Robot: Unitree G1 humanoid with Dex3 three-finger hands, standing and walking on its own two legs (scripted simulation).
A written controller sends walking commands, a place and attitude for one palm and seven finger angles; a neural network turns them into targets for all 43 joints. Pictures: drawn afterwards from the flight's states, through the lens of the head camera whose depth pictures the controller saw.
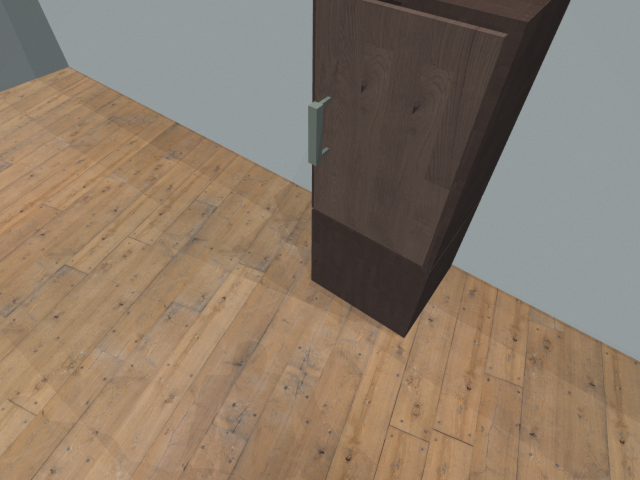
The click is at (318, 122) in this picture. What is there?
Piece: cupboard door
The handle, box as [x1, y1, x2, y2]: [308, 96, 330, 165]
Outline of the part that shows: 328,96 318,103 314,101 308,105 308,162 314,165 320,162 321,157 328,151 328,148 326,147 322,150 321,149 322,107 330,101 330,97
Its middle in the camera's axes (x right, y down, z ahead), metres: +0.00 -0.26 +0.93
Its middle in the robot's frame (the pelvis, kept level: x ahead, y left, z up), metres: +0.87 +0.04 -0.05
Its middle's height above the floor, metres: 0.73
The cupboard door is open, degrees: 0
